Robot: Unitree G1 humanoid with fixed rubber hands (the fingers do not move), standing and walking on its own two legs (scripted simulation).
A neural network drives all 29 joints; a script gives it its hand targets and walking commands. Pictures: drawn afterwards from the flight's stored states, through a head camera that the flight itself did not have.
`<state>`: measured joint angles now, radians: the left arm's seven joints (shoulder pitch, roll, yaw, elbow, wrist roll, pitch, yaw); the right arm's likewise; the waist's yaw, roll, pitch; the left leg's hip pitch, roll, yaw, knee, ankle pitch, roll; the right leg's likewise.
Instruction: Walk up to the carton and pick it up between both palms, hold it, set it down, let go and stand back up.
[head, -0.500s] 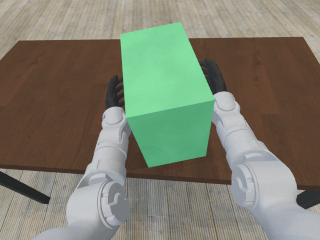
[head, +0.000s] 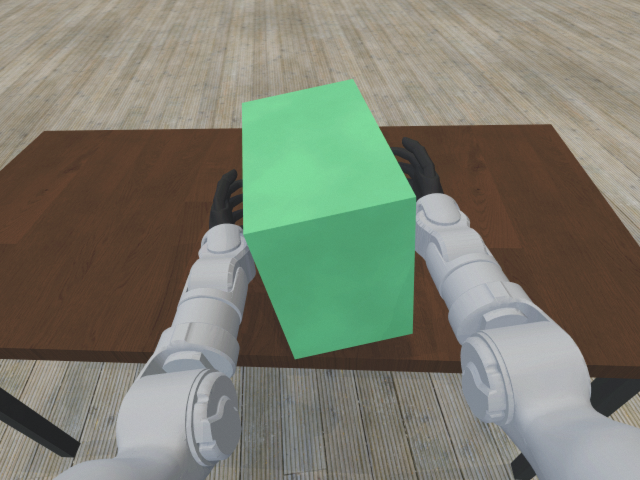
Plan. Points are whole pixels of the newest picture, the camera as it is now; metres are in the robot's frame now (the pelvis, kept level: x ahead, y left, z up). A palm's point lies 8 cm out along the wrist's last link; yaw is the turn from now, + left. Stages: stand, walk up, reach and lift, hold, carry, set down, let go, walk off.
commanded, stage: reach and lift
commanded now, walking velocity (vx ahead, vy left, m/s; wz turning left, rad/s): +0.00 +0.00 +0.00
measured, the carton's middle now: (324, 214) +0.46 +0.07 +0.11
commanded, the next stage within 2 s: hold in 1.62 s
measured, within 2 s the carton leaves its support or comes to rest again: neither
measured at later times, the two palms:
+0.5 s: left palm (223, 196) +0.39 +0.17 +0.19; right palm (442, 183) +0.43 -0.08 +0.20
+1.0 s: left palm (215, 192) +0.37 +0.17 +0.21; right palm (456, 177) +0.40 -0.09 +0.23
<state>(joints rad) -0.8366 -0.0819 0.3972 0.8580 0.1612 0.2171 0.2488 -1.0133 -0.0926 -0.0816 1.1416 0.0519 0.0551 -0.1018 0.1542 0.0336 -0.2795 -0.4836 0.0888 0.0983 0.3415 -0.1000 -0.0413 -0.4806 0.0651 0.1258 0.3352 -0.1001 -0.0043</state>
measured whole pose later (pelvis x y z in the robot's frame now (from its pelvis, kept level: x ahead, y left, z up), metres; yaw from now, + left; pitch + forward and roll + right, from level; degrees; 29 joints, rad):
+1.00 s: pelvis -0.01 +0.02 +0.00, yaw +1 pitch +3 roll +0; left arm -0.91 -0.01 0.33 0.78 0.16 0.55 0.20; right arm -1.05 -0.10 0.00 1.06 0.22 0.34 -0.19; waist 0.03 0.03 -0.24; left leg -0.28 0.06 0.10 0.34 -0.11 -0.02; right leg -0.27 0.04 0.13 0.33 -0.11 0.02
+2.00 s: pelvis -0.01 +0.02 +0.00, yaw +1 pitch +2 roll -1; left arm -0.94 0.00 0.30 0.64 0.16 0.72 0.18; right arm -1.07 -0.13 0.01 0.92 0.31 0.51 -0.24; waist -0.03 0.03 -0.24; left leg -0.28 0.06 0.10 0.37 -0.13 -0.02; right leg -0.26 0.03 0.13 0.33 -0.11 0.03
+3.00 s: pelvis -0.02 +0.03 +0.00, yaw +1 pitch +1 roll -1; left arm -0.97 0.00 0.31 0.57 0.16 0.81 0.17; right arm -1.08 -0.15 0.01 0.81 0.35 0.62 -0.29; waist -0.06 0.05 -0.24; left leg -0.28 0.06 0.09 0.40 -0.14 -0.01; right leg -0.24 0.03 0.13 0.33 -0.11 0.03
